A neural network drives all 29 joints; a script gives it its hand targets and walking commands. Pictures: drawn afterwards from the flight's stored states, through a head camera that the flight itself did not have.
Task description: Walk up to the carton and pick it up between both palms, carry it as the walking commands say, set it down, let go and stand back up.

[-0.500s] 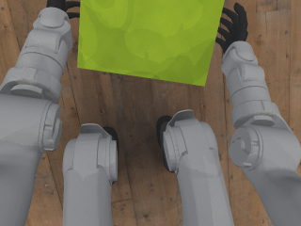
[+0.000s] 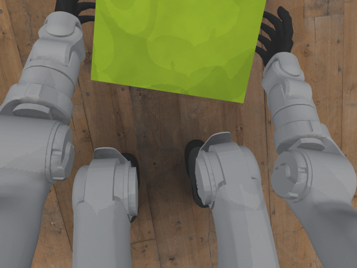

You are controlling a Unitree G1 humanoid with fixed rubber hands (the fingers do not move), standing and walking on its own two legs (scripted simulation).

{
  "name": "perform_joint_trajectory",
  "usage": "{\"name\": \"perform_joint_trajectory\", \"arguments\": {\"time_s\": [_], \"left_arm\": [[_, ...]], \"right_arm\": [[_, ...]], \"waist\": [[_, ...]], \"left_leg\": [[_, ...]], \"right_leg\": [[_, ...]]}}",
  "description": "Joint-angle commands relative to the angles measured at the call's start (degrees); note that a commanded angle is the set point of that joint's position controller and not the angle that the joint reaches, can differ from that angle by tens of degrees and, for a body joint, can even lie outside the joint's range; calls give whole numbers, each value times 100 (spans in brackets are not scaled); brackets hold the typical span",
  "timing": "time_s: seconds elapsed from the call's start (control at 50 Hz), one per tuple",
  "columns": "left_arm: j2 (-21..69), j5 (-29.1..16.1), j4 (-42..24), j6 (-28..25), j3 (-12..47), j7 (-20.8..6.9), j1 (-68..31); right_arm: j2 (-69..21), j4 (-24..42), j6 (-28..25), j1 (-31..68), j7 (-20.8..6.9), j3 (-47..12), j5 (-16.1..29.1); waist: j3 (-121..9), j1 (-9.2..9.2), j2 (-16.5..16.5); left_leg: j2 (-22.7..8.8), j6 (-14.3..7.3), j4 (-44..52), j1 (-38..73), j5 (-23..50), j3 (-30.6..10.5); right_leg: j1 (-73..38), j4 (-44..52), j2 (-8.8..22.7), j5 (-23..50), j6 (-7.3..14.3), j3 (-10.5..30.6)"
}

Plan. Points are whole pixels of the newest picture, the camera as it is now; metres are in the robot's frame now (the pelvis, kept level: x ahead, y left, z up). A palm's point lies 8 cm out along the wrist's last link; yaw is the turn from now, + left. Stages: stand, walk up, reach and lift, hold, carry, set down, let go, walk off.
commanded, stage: set down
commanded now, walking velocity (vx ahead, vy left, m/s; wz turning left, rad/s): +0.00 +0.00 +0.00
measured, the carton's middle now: (175, 38) +0.52 -0.06 -0.28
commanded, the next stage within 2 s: none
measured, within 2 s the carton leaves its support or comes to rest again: neither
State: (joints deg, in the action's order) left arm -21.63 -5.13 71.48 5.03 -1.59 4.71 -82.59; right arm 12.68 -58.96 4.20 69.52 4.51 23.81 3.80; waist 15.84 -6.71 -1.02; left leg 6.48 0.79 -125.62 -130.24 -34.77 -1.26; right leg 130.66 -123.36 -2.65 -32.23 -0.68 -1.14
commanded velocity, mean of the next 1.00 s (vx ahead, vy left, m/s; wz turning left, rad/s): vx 0.00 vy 0.00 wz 0.00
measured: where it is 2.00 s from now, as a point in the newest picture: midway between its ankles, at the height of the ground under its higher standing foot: (164, 191)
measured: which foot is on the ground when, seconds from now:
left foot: down 0.00-1.00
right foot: down 0.00-1.00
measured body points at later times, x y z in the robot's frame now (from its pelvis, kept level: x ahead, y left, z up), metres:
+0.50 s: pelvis +0.00 +0.00 +0.00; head +0.37 -0.01 +0.25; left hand +0.54 +0.13 -0.21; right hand +0.46 -0.25 -0.21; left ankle +0.10 +0.11 -0.34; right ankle +0.11 -0.11 -0.34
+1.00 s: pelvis -0.01 +0.00 -0.01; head +0.36 +0.00 +0.23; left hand +0.54 +0.16 -0.23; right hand +0.44 -0.29 -0.21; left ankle +0.10 +0.11 -0.34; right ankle +0.11 -0.11 -0.34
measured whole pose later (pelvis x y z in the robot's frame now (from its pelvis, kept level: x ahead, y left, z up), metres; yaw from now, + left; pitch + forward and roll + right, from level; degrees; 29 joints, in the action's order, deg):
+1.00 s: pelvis -0.01 +0.00 -0.01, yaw -1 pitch +35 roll -2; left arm -26.8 -10.3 65.3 5.0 -0.5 1.8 -79.2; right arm 21.2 -64.3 0.4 70.5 2.6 18.3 12.9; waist 22.8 -6.2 0.6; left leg 3.2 -1.0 -128.2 -129.8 -33.8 0.6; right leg 130.7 -125.2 0.0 -29.9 0.9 -2.6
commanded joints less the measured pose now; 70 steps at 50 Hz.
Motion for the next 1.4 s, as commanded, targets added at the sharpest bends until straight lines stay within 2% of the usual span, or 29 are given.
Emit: {"name": "perform_joint_trajectory", "arguments": {"time_s": [0.0, 0.04, 0.06, 0.14, 0.22, 0.26, 0.28, 0.32, 0.36, 0.46, 0.54, 0.6, 0.68, 0.72, 0.76, 0.92, 0.94, 0.96, 0.98, 1.0, 1.06, 1.1, 1.14, 1.2, 1.28, 1.3, 1.34, 1.36, 1.38], "left_arm": [[3888, -73, -658, -169, 681, -1157, -1838], [3920, -232, -903, -173, 840, -1155, -2205], [3723, -176, -788, -144, 717, -1142, -2204], [3017, -111, -784, -229, 729, -895, -1773], [2339, -374, -649, -309, 827, -778, -1767], [1553, -205, -517, -336, 591, -611, -1278], [1335, -379, -527, -328, 732, -548, -1244], [378, -263, -843, -462, 607, -319, -1229], [294, -425, -632, -436, 568, -260, -860], [-353, -169, -1193, -442, 42, -144, -1048], [-780, -373, -1343, -468, 40, -211, -1422], [-550, -481, -1305, -328, 40, -215, -1363], [-1146, -317, -1096, -293, -102, -203, -1189], [-1130, -278, -1081, -268, -171, -214, -1332], [-1301, -279, -1082, -224, -98, -225, -1424], [-1231, -552, -1423, -254, -21, -259, -1309], [-1120, -529, -1623, -217, 78, -328, -1320], [-1390, -636, -1868, -261, 96, -253, -1620], [-1350, -590, -1960, -272, 80, -277, -1552], [-1376, -705, -1778, -212, 20, -238, -1368], [-1462, -683, -2290, -155, 64, -184, -1299], [-1622, -831, -2924, 3, -122, -166, -1313], [-1820, -781, -2546, 203, -5, -130, -1228], [-1884, -996, -3717, 481, -162, -59, -1370], [-2033, -855, -3618, 770, -299, -115, -1470], [-2020, -795, -4774, 832, -365, -99, -1563], [-2168, -655, -4821, 873, -690, -177, -1467], [-2227, -709, -3317, 1003, -544, -224, -1145], [-2167, -688, -4191, 1000, -805, -289, -1115]], "right_arm": [[-2985, 550, -83, 2722, -1152, -1602, 121], [-2765, 469, -70, 2787, -1138, -1353, -30], [-2916, 549, -44, 2820, -1154, -1394, 3], [-1919, 375, -160, 2271, -958, -1006, 60], [-1328, 141, -312, 2075, -775, -908, 58], [-694, -9, -396, 1696, -585, -730, 72], [-310, -179, -458, 1295, -484, -505, 41], [171, -146, -566, 1188, -381, -664, 430], [685, -195, -674, 947, -169, -381, 146], [1248, 56, -743, 1105, -47, -179, 281], [1220, 236, -709, 1051, -14, -342, 452], [1730, 867, -727, 1540, 2, -104, 477], [1421, 140, -573, 957, -125, -476, 755], [1607, 135, -605, 1220, -155, -473, 798], [1597, -109, -515, 1280, -178, -518, 885], [2147, -3, -616, 907, -147, -365, 805], [2162, 211, -577, 1089, -145, -247, 866], [2226, 102, -587, 1154, -151, -321, 809], [2129, 681, -588, 1390, -167, -427, 1080], [1943, 639, -511, 1261, -183, -563, 1079], [2345, 1044, -510, 1007, -156, -194, 1048], [2789, 1761, -381, 872, -81, -154, 926], [2505, 1512, -143, 621, -62, -179, 1156], [2705, 2692, 174, 690, -118, -219, 1307], [2488, 3221, 502, 1172, -96, -418, 1582], [2774, 3801, 595, 1064, -110, -160, 1391], [2871, 3945, 673, 842, -59, -148, 1202], [2513, 3163, 879, 1178, -30, -600, 1395], [2604, 4213, 848, 1008, -14, -316, 1196]], "waist": [[-4740, -227, -261], [-4990, -546, -343], [-4741, -292, -297], [-5000, -406, -866], [-5051, -623, -180], [-4966, -301, -418], [-5021, -625, -563], [-5210, -300, -426], [-5505, -608, -297], [-5560, -313, -550], [-6072, -489, -159], [-5967, -535, -512], [-5497, -74, -410], [-5117, -281, -122], [-5356, -87, -400], [-5444, -542, -374], [-5663, -335, -914], [-5969, -537, -497], [-6313, -223, -710], [-6304, -322, -253], [-7122, -442, -618], [-8160, -663, -102], [-8242, -590, -751], [-9701, -703, -521], [-9436, -316, -336], [-9815, -302, -625], [-10050, -309, -411], [-9016, -45, -72], [-9926, -225, 160]], "left_leg": [[-73, -194, 855, 1527, 1892, -112], [-100, -202, 806, 1712, 1827, -148], [-54, -248, 874, 1536, 1783, -149], [-158, -73, 921, 2301, 1810, -62], [-198, -216, 905, 2020, 1618, -257], [-189, -152, 885, 2320, 2132, -270], [-260, -110, 929, 2081, 1873, -289], [-295, -141, 929, 2417, 2185, -355], [-292, -142, 880, 2355, 2087, -499], [-345, -85, 788, 1928, 1902, -267], [-432, -103, 671, 2039, 2006, -233], [-509, -122, 623, 2226, 1922, -378], [-513, -86, 734, 2179, 1709, -263], [-539, -199, 766, 1651, 1215, -301], [-566, -157, 865, 2064, 1164, -269], [-591, -60, 566, 2292, 1447, -213], [-611, -30, 646, 2478, 1433, -213], [-542, -97, 594, 2736, 1545, -313], [-581, -133, 597, 3036, 1768, -300], [-582, -216, 457, 3117, 1878, -265], [-556, -115, 597, 3802, 2430, -410], [-487, -174, 556, 4296, 2446, -351], [-515, -165, 718, 4773, 2114, -264], [-407, -128, 846, 5782, 2413, -141], [-413, -314, 1072, 5406, 1794, -26], [-377, -225, 1272, 5593, 1904, -8], [-414, -236, 1315, 5201, 1806, 118], [-423, -327, 1350, 4576, 1209, 150], [-376, -297, 1484, 4892, 1311, 248]], "right_leg": [[-2408, 804, -66, 2353, 52, 100], [-2419, 753, -69, 2242, 62, 63], [-2276, 748, -62, 2186, 85, 38], [-2241, 778, -36, 2142, 50, 57], [-2438, 697, 36, 2153, -19, -45], [-2153, 753, 9, 2357, -36, 59], [-2561, 792, 112, 2335, 19, 82], [-2288, 681, 116, 2544, -43, 61], [-2359, 621, 150, 2446, -99, 24], [-2696, 753, 227, 2603, -63, 333], [-3220, 721, 292, 2829, -128, 301], [-2803, 690, 335, 2610, -72, 229], [-2670, 665, 303, 2305, -77, 341], [-2922, 824, 331, 2225, -57, 485], [-2825, 660, 411, 1991, -174, 294], [-2682, 662, 359, 2272, -90, 358], [-2960, 762, 409, 2131, -58, 459], [-2767, 522, 402, 2256, -105, 250], [-2897, 521, 407, 2336, -83, 238], [-2948, 584, 354, 2427, -119, 248], [-3007, 475, 385, 2722, -85, 33], [-4042, 594, 334, 2975, -100, 27], [-3756, 789, 340, 2439, -27, -39], [-4534, 937, 169, 2455, 67, -255], [-4722, 1020, 232, 2263, 67, -249], [-4738, 1162, 217, 2299, 130, -186], [-5585, 1344, 225, 2723, 170, -36], [-5135, 1400, 242, 2133, 128, -63], [-5865, 1613, 170, 2278, 87, -34]]}}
